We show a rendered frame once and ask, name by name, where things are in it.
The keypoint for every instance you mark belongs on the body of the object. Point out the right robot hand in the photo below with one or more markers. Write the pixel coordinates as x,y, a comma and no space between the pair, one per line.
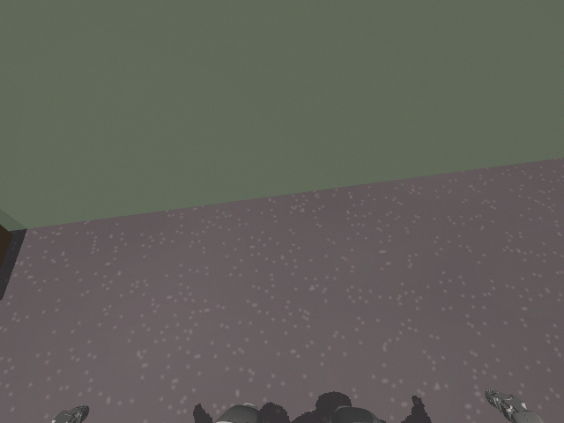
512,407

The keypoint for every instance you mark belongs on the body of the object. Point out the left robot hand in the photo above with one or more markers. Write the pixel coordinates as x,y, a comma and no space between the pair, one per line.
75,415

